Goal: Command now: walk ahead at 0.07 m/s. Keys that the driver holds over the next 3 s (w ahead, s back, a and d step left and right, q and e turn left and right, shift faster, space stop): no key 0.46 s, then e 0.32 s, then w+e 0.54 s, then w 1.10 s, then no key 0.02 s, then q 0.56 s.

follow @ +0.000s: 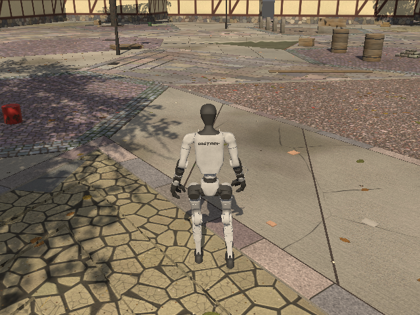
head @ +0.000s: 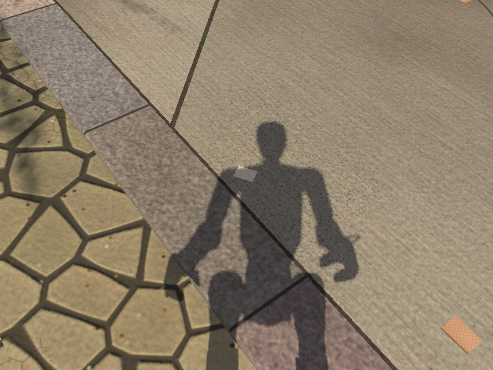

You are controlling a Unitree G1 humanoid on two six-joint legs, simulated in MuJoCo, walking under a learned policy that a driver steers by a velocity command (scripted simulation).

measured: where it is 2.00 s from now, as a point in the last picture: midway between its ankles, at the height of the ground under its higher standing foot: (341, 349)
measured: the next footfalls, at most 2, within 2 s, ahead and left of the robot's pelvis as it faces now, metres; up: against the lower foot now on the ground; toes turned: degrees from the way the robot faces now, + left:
right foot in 0.08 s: +0.07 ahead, -0.15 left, +0.00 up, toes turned +0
left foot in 1.30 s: +0.39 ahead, -0.01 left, +0.02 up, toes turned -27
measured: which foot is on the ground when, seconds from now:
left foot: down 0.00-0.84, up 0.86-1.00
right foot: up 0.00-0.06, down 0.08-1.00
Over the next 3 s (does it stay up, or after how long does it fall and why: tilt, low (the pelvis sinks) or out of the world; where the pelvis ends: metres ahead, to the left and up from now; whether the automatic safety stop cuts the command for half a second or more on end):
stays up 0.89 -0.46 0.04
